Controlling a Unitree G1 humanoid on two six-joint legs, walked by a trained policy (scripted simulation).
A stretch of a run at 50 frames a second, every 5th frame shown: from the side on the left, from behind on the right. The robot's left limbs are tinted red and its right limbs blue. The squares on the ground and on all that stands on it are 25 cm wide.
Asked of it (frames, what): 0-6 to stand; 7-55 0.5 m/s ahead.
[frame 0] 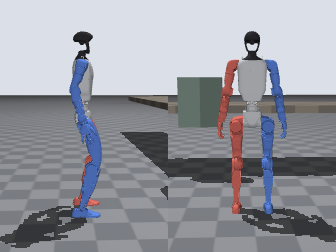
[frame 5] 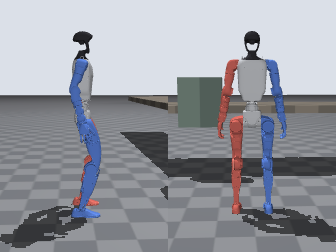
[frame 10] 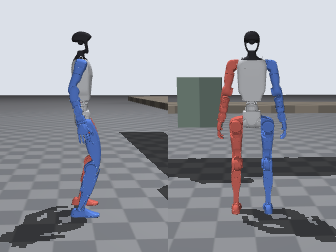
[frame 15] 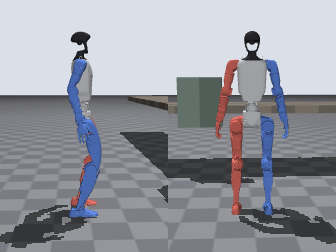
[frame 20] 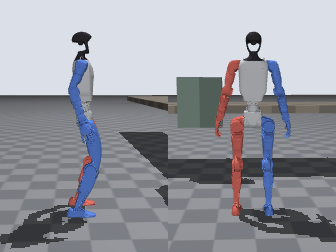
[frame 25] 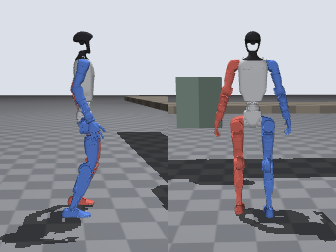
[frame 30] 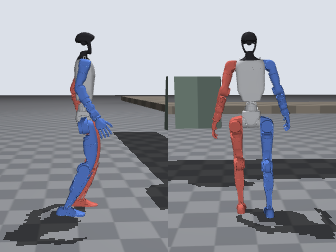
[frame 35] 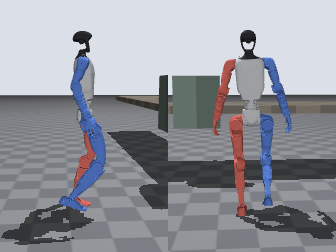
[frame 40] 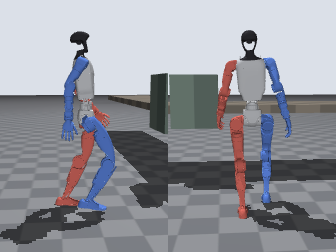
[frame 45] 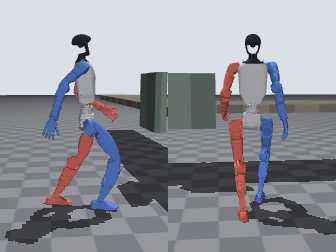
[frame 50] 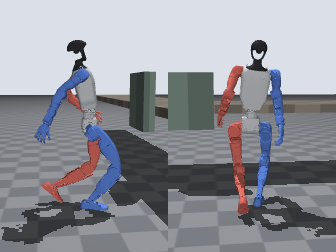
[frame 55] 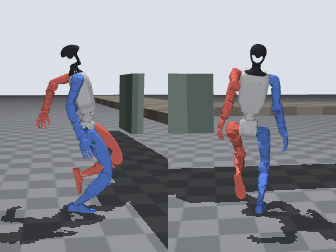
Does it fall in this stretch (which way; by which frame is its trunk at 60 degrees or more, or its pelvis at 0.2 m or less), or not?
no
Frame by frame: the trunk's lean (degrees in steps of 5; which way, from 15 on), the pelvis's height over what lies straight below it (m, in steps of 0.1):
0: 0, 0.8
5: 0, 0.8
10: 0, 0.8
15: 5, 0.8
20: 5, 0.8
25: 0, 0.8
30: 0, 0.8
35: 5, 0.8
40: 5, 0.8
45: 5, 0.7
50: 15 backward and to its right, 0.7
55: 20 backward, 0.7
